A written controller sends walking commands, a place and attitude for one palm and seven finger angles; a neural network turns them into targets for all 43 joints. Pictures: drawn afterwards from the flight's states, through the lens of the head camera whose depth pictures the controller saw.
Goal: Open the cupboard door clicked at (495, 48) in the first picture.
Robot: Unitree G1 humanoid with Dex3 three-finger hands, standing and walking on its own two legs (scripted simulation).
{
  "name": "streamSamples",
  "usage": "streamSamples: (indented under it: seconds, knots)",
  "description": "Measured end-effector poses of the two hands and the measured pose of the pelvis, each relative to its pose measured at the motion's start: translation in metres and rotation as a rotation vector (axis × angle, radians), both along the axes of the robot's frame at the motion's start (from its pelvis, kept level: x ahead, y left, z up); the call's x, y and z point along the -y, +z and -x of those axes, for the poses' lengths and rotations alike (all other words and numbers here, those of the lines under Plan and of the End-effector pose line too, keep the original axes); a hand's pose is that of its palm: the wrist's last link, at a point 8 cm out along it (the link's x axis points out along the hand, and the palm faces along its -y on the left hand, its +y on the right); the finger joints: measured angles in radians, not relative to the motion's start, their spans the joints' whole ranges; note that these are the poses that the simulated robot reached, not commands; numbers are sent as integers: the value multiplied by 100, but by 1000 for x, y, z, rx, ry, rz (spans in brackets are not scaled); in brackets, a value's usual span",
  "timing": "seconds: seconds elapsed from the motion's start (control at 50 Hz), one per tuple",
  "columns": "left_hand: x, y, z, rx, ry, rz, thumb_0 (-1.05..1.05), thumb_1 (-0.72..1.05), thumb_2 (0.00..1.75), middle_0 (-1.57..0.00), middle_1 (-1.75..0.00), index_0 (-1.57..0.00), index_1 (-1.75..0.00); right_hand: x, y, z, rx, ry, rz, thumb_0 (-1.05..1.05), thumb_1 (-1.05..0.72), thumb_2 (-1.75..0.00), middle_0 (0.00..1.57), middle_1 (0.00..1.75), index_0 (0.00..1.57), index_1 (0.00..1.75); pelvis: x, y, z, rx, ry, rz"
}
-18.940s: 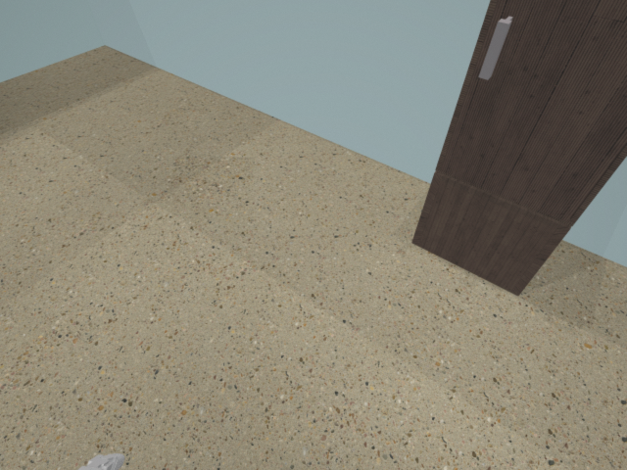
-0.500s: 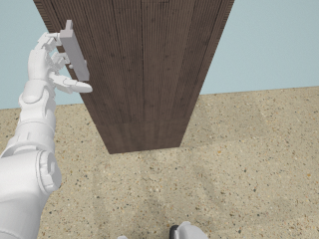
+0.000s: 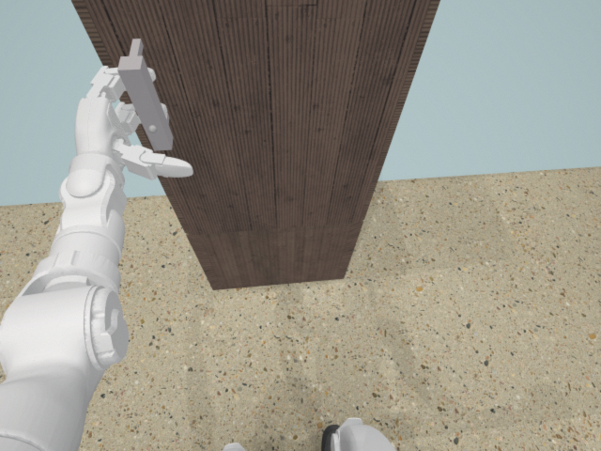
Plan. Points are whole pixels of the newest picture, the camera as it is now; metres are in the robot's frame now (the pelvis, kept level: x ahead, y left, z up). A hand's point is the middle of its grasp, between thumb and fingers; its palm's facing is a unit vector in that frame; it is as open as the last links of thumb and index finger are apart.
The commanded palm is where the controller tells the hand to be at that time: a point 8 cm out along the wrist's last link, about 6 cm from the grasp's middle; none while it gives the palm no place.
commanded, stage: slide the fingers in behind the handle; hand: left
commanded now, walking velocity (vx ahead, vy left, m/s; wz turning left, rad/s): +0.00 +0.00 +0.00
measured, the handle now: (150, 97) +0.57 +0.18 +0.11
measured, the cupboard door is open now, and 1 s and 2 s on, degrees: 0 0 28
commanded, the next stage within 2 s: close the thumb around the handle in 0.30 s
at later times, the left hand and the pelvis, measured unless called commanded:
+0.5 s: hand (162, 125) +0.51 +0.15 +0.12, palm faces +0.04 -1.00 -0.02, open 14.0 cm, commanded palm +0.48 +0.20 +0.11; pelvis +0.00 +0.00 +0.00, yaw +0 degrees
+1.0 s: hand (163, 123) +0.52 +0.15 +0.11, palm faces +0.04 -1.00 -0.02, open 6.1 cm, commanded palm +0.48 +0.20 +0.11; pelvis +0.01 +0.00 +0.00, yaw +0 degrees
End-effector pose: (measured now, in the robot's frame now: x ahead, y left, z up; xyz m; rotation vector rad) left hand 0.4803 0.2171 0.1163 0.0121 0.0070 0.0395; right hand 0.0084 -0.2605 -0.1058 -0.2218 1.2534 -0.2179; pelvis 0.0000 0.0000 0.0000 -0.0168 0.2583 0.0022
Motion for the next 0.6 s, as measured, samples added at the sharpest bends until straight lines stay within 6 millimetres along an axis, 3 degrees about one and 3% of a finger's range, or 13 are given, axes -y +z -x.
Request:
streamSamples:
  seconds: [0.46,0.6]
  knots:
    - [12,2,-4,2,1,-8,-2,-49,30,-29,-120,-27,-120,-1,-2,13,-25,-9,-15,1,-90,-90,20,30,20,30,2,0,1,-3,-2,-5]
    - [12,1,-6,3,-4,-8,-2,-33,37,-31,-122,-29,-122,2,-1,11,-19,-11,-2,1,-90,-90,20,30,20,30,2,0,1,-8,-3,-4]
